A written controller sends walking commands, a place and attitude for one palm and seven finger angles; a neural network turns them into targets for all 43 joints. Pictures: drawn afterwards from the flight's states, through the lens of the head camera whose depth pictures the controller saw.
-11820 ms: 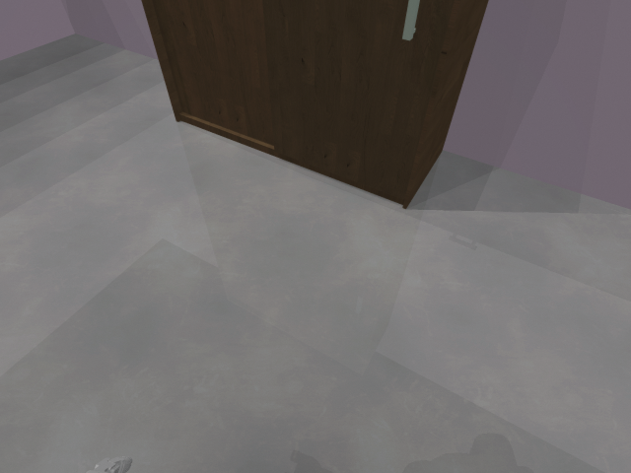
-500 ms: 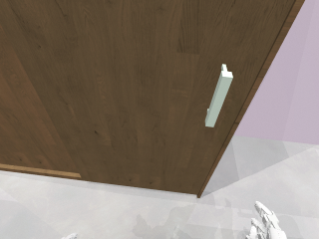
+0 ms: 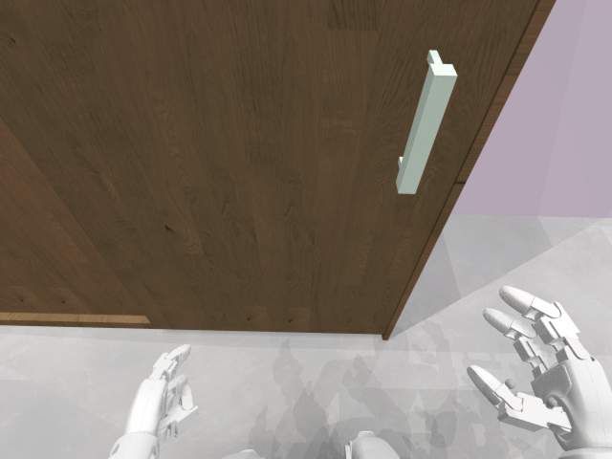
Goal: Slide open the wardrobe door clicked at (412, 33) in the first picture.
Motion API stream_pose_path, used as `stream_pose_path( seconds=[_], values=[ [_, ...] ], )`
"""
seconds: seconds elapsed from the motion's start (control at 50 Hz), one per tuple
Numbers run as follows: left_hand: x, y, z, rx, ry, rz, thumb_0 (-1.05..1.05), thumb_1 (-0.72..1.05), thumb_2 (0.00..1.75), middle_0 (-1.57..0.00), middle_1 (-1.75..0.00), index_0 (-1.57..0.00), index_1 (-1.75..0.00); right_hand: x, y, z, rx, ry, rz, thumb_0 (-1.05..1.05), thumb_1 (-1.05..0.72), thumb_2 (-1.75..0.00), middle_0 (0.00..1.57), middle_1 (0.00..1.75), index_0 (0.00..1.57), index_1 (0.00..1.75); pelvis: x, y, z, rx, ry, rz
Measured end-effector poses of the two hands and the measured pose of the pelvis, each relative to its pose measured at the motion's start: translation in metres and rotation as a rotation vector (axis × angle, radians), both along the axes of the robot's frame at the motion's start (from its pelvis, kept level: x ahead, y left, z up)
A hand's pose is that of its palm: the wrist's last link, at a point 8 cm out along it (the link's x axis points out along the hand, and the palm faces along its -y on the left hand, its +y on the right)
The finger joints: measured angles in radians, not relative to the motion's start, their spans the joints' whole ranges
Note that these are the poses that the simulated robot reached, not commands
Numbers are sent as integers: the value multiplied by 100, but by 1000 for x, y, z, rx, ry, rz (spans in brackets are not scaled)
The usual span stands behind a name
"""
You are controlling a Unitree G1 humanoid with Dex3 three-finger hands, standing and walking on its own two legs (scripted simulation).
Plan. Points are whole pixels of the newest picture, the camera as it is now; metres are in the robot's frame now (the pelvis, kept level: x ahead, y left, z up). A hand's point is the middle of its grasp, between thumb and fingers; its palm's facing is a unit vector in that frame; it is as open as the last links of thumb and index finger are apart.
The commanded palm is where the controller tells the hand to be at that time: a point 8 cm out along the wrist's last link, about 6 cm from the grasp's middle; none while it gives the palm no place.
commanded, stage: raise the hand with hooked fingers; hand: right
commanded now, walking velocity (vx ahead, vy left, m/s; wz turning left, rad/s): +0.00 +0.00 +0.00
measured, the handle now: (418, 127) +0.53 -0.15 +0.15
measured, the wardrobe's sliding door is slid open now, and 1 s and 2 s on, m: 0.00 0.00 0.00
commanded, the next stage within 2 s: move the hooked fingers beside the handle in 1.42 s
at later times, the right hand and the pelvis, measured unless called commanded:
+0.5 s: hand (575, 315) +0.26 -0.27 +0.12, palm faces +0.05 +1.00 -0.06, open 13.1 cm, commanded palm +0.23 -0.32 +0.13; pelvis +0.02 -0.04 +0.04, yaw +2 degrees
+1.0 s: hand out of the picture +0.30 -0.32 +0.18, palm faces +0.07 +1.00 -0.05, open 14.0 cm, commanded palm +0.26 -0.36 +0.18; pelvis +0.01 -0.04 +0.05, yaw +1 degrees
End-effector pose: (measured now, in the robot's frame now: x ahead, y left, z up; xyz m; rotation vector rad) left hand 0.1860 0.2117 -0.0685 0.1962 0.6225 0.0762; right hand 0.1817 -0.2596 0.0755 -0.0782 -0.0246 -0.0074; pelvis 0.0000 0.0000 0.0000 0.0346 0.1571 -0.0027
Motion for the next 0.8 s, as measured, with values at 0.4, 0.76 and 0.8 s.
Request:
stream_pose_path(
  seconds=[0.4,0.76,0.8],
  values=[
    [-41,28,37,111,31,154,1,91,90,-21,-30,-20,-30,43,-47,36,20,17,-25,0,16,-45,28,98,28,98,16,-29,33,-11,-56,36],
    [4,-36,60,30,-75,11,1,90,90,-21,-30,-20,-30,72,-95,85,19,-9,-63,-1,48,-31,30,119,30,118,17,-44,48,-4,-125,19],
    [1,-36,60,32,-66,11,1,90,90,-21,-30,-20,-30,74,-99,91,16,-14,-66,-1,49,-31,31,119,30,119,17,-45,49,-4,-132,18]
  ],
)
